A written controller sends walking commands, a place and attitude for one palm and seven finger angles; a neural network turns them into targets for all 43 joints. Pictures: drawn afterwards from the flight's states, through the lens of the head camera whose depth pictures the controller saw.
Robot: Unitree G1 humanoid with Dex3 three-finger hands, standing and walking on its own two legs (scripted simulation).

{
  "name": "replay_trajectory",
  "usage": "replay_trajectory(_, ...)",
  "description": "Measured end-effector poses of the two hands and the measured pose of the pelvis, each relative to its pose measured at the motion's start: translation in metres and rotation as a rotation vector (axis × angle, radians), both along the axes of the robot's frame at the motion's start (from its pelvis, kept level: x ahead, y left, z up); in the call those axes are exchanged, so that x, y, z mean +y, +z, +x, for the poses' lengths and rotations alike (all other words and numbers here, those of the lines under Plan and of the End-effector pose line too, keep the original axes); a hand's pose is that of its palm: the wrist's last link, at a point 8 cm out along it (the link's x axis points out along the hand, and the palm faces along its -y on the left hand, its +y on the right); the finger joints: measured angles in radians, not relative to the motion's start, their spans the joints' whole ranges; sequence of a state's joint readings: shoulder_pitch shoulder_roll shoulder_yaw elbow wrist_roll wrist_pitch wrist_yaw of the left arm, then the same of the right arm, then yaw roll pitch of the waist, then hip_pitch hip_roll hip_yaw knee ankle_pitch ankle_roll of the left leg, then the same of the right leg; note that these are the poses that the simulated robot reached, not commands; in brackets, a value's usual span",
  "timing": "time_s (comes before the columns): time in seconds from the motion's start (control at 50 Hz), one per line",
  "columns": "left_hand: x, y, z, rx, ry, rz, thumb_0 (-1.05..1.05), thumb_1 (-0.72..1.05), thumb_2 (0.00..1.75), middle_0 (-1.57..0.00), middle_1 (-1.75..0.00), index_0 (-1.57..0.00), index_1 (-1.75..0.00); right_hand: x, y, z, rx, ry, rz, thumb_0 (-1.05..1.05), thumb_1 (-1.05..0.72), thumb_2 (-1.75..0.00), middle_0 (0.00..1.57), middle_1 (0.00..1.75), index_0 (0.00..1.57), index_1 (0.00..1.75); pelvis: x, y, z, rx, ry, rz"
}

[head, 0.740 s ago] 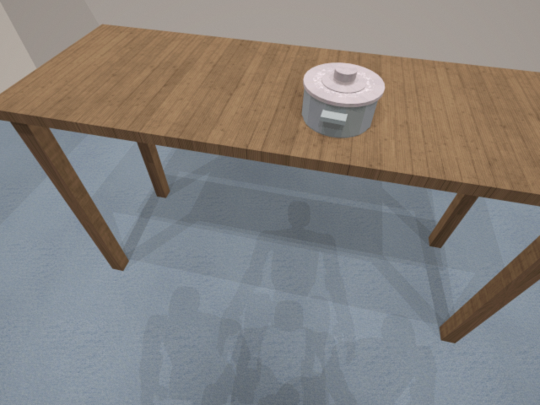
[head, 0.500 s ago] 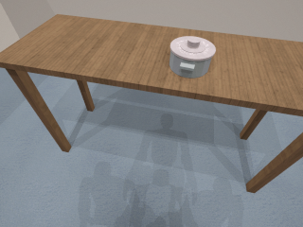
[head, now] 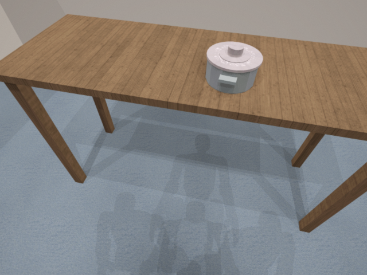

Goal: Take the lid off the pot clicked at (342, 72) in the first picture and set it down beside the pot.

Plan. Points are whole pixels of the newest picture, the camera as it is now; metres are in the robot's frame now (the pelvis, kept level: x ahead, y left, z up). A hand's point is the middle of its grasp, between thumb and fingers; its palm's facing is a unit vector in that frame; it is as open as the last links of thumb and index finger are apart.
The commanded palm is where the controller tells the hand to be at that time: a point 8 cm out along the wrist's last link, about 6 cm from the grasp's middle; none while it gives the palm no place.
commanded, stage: turn to face it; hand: left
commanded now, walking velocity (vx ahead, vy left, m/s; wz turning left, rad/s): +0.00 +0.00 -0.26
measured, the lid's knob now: (235, 48) +0.72 -0.12 +0.14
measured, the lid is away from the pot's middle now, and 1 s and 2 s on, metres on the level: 0.00 0.00 0.00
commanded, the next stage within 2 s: take the last steps up to it in 0.32 s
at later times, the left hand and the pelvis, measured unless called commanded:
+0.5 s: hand out of the picture +0.04 +0.17 -0.18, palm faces -0.04 -0.97 -0.23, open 7.4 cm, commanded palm none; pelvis +0.00 -0.01 -0.01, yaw -5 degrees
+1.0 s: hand (171, 240) +0.24 +0.05 -0.18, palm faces -0.18 -0.96 -0.21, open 7.4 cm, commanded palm none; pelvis +0.14 -0.12 -0.02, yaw -12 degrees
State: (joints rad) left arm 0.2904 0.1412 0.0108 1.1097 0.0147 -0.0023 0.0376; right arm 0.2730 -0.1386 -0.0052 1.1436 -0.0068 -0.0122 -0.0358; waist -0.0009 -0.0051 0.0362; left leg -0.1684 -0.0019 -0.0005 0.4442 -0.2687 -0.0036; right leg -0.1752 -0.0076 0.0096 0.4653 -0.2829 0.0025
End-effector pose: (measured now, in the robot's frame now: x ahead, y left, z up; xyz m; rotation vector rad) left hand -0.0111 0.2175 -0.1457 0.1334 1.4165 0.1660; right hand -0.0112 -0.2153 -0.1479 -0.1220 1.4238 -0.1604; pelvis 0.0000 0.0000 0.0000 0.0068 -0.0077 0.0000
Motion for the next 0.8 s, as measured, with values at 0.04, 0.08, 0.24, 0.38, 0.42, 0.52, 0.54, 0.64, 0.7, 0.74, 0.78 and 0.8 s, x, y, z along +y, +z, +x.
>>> replay_trajectory(0.04, 0.000, 0.000, 0.001, 0.000, 0.001, -0.001, 0.00, 0.91, 0.90, -0.20, -0.30, -0.19, -0.30, 0.000, 0.000, 0.001, 0.001, 0.000, -0.001, 0.01, -0.90, -0.90, 0.20, 0.30, 0.20, 0.30, 0.000, 0.000, 0.001, 0.000, 0.000, 0.000)
replay_trajectory(0.08, -0.001, 0.000, 0.002, 0.001, 0.000, -0.002, 0.00, 0.91, 0.90, -0.20, -0.30, -0.19, -0.30, 0.000, 0.000, 0.002, -0.001, -0.002, -0.002, 0.01, -0.90, -0.90, 0.20, 0.30, 0.20, 0.30, 0.000, 0.000, 0.002, 0.000, -0.004, 0.000)
replay_trajectory(0.24, 0.000, -0.002, 0.009, 0.012, -0.018, -0.001, 0.00, 0.91, 0.90, -0.20, -0.30, -0.20, -0.30, -0.003, -0.003, 0.004, -0.017, -0.033, -0.010, 0.01, -0.90, -0.90, 0.20, 0.30, 0.20, 0.30, -0.001, -0.003, 0.002, 0.003, -0.038, 0.002)
replay_trajectory(0.38, 0.004, -0.003, 0.026, -0.004, -0.051, 0.020, 0.00, 0.91, 0.90, -0.20, -0.30, -0.20, -0.30, -0.013, -0.008, 0.002, -0.031, -0.070, -0.020, 0.01, -0.90, -0.90, 0.20, 0.30, 0.20, 0.30, -0.005, -0.008, 0.000, 0.009, -0.072, 0.006)
replay_trajectory(0.42, 0.005, -0.002, 0.032, -0.015, -0.063, 0.028, 0.00, 0.91, 0.90, -0.20, -0.30, -0.20, -0.30, -0.017, -0.009, 0.002, -0.035, -0.079, -0.023, 0.01, -0.90, -0.90, 0.20, 0.30, 0.20, 0.30, -0.007, -0.009, 0.000, 0.011, -0.080, 0.007)
replay_trajectory(0.52, 0.005, -0.002, 0.049, -0.049, -0.088, 0.034, 0.00, 0.91, 0.90, -0.20, -0.30, -0.20, -0.30, -0.028, -0.011, 0.003, -0.049, -0.089, -0.036, 0.01, -0.90, -0.90, 0.20, 0.30, 0.20, 0.30, -0.011, -0.012, 0.004, 0.016, -0.092, 0.005)
replay_trajectory(0.54, 0.005, -0.003, 0.053, -0.054, -0.090, 0.031, 0.00, 0.91, 0.90, -0.20, -0.30, -0.20, -0.30, -0.030, -0.011, 0.004, -0.050, -0.090, -0.040, 0.01, -0.90, -0.90, 0.20, 0.30, 0.20, 0.30, -0.012, -0.013, 0.007, 0.017, -0.095, 0.004)
replay_trajectory(0.64, 0.003, -0.009, 0.075, -0.043, -0.126, 0.015, 0.00, 0.91, 0.90, -0.20, -0.30, -0.19, -0.30, -0.041, -0.009, 0.005, -0.065, -0.125, -0.071, 0.01, -0.90, -0.90, 0.20, 0.30, 0.20, 0.30, -0.017, -0.018, 0.027, 0.031, -0.134, 0.017)
replay_trajectory(0.7, -0.007, -0.006, 0.107, -0.035, -0.181, 0.014, 0.01, 0.91, 0.90, -0.20, -0.30, -0.19, -0.30, -0.048, -0.003, -0.005, -0.046, -0.170, -0.076, 0.01, -0.90, -0.90, 0.20, 0.30, 0.20, 0.30, -0.029, -0.014, 0.041, 0.035, -0.161, 0.029)
replay_trajectory(0.74, -0.019, -0.002, 0.136, -0.062, -0.211, 0.010, 0.01, 0.91, 0.90, -0.20, -0.30, -0.19, -0.30, -0.053, 0.000, -0.015, 0.005, -0.190, -0.071, 0.01, -0.90, -0.90, 0.20, 0.30, 0.20, 0.30, -0.039, -0.011, 0.051, 0.037, -0.174, 0.027)
replay_trajectory(0.78, -0.035, 0.002, 0.169, -0.102, -0.239, 0.002, 0.01, 0.91, 0.90, -0.20, -0.30, -0.19, -0.30, -0.061, 0.001, -0.023, 0.068, -0.205, -0.059, 0.01, -0.90, -0.90, 0.20, 0.30, 0.20, 0.30, -0.051, -0.011, 0.063, 0.039, -0.185, 0.019)
replay_trajectory(0.8, -0.044, 0.003, 0.186, -0.124, -0.253, -0.001, 0.01, 0.91, 0.90, -0.20, -0.30, -0.19, -0.30, -0.065, 0.000, -0.026, 0.099, -0.212, -0.051, 0.01, -0.90, -0.90, 0.20, 0.30, 0.20, 0.30, -0.058, -0.012, 0.070, 0.040, -0.189, 0.015)
